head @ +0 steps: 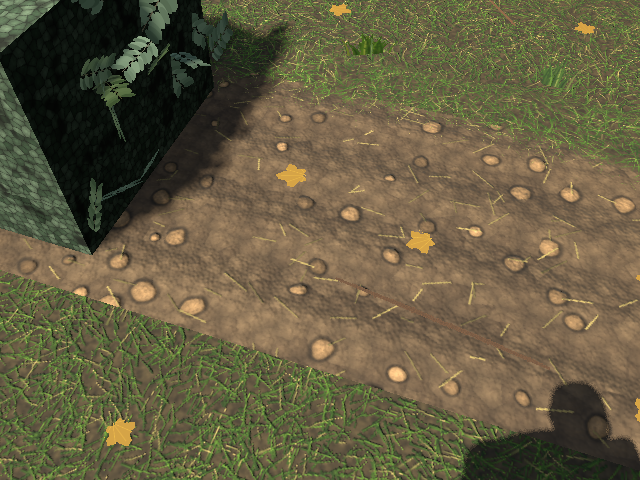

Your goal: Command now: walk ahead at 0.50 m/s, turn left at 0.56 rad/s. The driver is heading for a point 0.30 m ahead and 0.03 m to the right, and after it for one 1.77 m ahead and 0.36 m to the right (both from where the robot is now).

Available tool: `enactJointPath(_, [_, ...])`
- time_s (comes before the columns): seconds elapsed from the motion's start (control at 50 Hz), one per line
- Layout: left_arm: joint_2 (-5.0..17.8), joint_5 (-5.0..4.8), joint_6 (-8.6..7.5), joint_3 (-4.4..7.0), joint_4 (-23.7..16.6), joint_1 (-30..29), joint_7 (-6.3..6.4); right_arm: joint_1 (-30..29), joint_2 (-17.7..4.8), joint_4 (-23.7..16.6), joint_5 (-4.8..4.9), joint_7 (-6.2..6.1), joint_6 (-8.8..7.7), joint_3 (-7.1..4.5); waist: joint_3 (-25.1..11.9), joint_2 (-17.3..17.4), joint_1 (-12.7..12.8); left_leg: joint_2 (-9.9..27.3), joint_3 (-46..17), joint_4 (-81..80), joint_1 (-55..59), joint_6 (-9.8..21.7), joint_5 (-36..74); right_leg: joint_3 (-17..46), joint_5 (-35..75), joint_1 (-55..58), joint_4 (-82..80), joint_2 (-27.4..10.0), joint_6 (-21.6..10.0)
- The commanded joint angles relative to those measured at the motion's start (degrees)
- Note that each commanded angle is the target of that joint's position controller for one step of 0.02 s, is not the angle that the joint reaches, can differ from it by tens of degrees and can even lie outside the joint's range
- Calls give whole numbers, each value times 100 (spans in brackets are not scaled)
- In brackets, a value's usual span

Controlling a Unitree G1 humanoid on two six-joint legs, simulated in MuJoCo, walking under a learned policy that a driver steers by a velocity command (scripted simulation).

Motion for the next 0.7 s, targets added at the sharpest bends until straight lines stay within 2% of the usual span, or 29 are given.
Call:
enactJointPath(0.02, [469,20,-83,97,-281,-382,-58,2631,-1387,933,-210,-225,49,-385,-480,914,-1479,386,-479,116,4751,618,1798,621,-700,-4086,5358,656,-111])
enactJointPath(0.04, [198,23,-332,-72,-566,655,-197,2591,-1897,790,-375,-251,-114,-340,-2167,1905,-799,1133,-1576,2375,6884,1439,3653,1980,-1028,-5562,6260,644,-155])
enactJointPath(0.06, [691,0,-432,6,-882,7,-183,2555,-1574,662,-132,-215,-55,-357,-2808,1042,-1142,1195,-1970,1887,6660,1808,2603,2131,-615,-5813,5663,494,-101])
enactJointPath(0.08, [673,-126,-473,-30,-1179,-493,-148,2891,-1427,786,-7,-272,19,-319,-3008,666,-1187,1384,-2738,1017,6489,1982,-262,2198,-445,-6244,5391,462,-141])
enactJointPath(0.1, [581,-250,-462,-80,-1199,-813,-64,2557,-1295,682,-18,-317,84,-272,-2456,-340,-1012,1539,-3643,-141,5290,1812,-3579,1973,671,-6347,4882,387,-313])
enactJointPath(0.12, [626,-322,-403,-68,-1219,-872,-23,2020,-1302,448,-52,-334,-23,-244,-1898,-189,-720,2008,-4704,-304,4134,2091,-3834,2096,986,-6421,5078,340,-331])
enactJointPath(0.14, [880,-187,-336,-1,-1060,-825,-9,1325,-870,210,-104,-301,-185,-79,-1427,-795,-510,2084,-4208,-239,2929,1821,-3128,2465,1804,-5999,3925,54,-529])
enactJointPath(0.16, [712,3,-181,12,-970,-910,6,844,-651,181,-98,-321,-222,-2,-704,-725,-279,1639,-3076,-298,1412,1560,-2272,2331,2095,-5265,2959,-54,-373])
enactJointPath(0.18, [567,100,-119,11,-968,-893,10,624,-644,183,-123,-367,-229,6,-390,-485,-158,1224,-2406,-427,590,1344,-2251,2279,2290,-4647,1985,-146,-306])
enactJointPath(0.2, [550,156,-136,10,-1084,-1193,3,619,-630,204,-124,-453,-253,30,-182,-148,-206,917,-1912,-586,222,1265,-1819,2142,2711,-4385,1248,-75,-240])
enactJointPath(0.22, [495,182,-160,-9,-1210,-1503,-15,861,-617,298,-165,-529,-284,35,-173,110,-331,710,-1471,-620,161,1150,-1279,2036,3278,-4106,566,3,-233])
enactJointPath(0.26, [316,137,-188,-91,-1222,-1812,-86,1158,-602,417,-117,-620,-317,35,-358,222,-554,413,-819,-676,606,974,-1034,1807,4463,-3689,-688,258,-357])
enactJointPath(0.32, [353,21,-157,-105,-1367,-2383,-227,1531,-668,602,-35,-630,-296,-2,-171,-19,-861,705,-797,-826,1632,758,-1491,1666,4901,-4001,-1480,488,-625])
enactJointPath(0.36, [383,1,-159,-85,-1564,-2804,-333,1787,-638,739,-47,-627,-235,-11,141,-155,-1011,874,-723,-778,2385,657,-1583,1681,4640,-4577,-1787,620,-858])
enactJointPath(0.4, [348,-8,-170,-82,-1692,-3012,-434,1916,-619,838,-93,-640,-156,-10,297,-134,-1045,985,-597,-592,2961,561,-1272,1609,4180,-4907,-1931,757,-1069])
enactJointPath(0.44, [440,5,-171,-24,-1681,-2631,-508,1640,-751,754,-104,-631,-101,-37,28,85,-756,892,-279,-46,3084,414,248,1295,3614,-4256,-1925,1036,-1286])
enactJointPath(0.46, [602,42,-157,64,-1568,-2101,-527,1481,-812,686,-93,-629,-66,-49,-328,126,-449,805,-103,580,2957,339,1133,1098,3513,-3439,-1889,1252,-1403])
enactJointPath(0.48, [831,69,-124,198,-1319,-1148,-516,1249,-859,586,-79,-642,-41,-45,-742,-8,72,564,80,1734,2438,198,1269,1154,3776,-2168,-2074,1396,-1568])
enactJointPath(0.5, [1353,48,-92,353,-1191,-316,-450,1305,-719,431,-195,-651,-97,12,-1291,-905,270,93,342,3636,1078,-91,-735,2712,4195,-555,-2332,465,-2007])
enactJointPath(0.52, [1574,-7,-92,372,-1185,-162,-470,1884,-90,408,-185,-505,-277,203,-2013,-2364,-88,-1073,-52,5698,-1004,-448,-5766,5922,3303,1219,-3390,-874,-3176])
enactJointPath(0.54, [1127,10,-81,256,-1184,-144,-449,1484,-657,352,-67,-406,-474,88,-1893,-1563,123,-727,-864,5770,-1833,-277,-5891,6320,1927,1363,-3801,-773,-2926])
enactJointPath(0.56, [970,94,-87,211,-1313,-550,-395,789,-786,113,89,-396,-550,48,-1082,-1169,101,-463,-790,5482,-2099,-192,-5516,5583,1953,653,-3848,-609,-2627])
enactJointPath(0.58, [896,125,-110,169,-1411,-1025,-412,472,-668,6,25,-436,-541,58,-490,-242,-194,-242,-714,4826,-1706,-141,-5137,4948,2464,-531,-4012,-365,-2408])
enactJointPath(0.6, [872,125,-149,159,-1508,-1329,-403,507,-681,23,-106,-491,-501,13,-439,-211,-430,-61,-693,4231,-1271,-177,-4973,4564,3059,-1159,-4041,-235,-2339])
enactJointPath(0.62, [840,126,-147,141,-1594,-1475,-386,624,-664,41,-164,-513,-432,2,-451,-308,-598,24,-682,3924,-819,-227,-4885,4297,3500,-1582,-4146,-51,-2284])
enactJointPath(0.64, [846,98,-137,144,-1625,-1526,-368,754,-636,70,-180,-534,-367,-18,-446,-431,-695,53,-645,3568,-626,-298,-4819,4052,3703,-1822,-4192,61,-2232])
enactJointPath(0.7, [1051,32,-138,203,-1579,-1209,-256,401,-456,-94,-240,-602,-267,13,-387,-526,-610,-39,-461,2628,-603,-592,-4081,3569,4203,-2141,-4318,227,-2226])
Keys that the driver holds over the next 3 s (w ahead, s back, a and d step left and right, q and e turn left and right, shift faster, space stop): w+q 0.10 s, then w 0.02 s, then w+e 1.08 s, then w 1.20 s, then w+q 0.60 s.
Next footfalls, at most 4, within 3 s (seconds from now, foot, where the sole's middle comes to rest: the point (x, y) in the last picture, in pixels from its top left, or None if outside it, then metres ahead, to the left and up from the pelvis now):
0.48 right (391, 477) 0.49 -0.07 -0.81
0.98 left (327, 347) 0.78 0.10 -0.81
1.50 right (476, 305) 0.94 -0.26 -0.81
2.02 left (438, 199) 1.29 -0.18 -0.81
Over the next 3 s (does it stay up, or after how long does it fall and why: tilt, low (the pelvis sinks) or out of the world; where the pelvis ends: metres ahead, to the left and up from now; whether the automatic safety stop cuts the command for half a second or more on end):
stays up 1.54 -0.45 -0.04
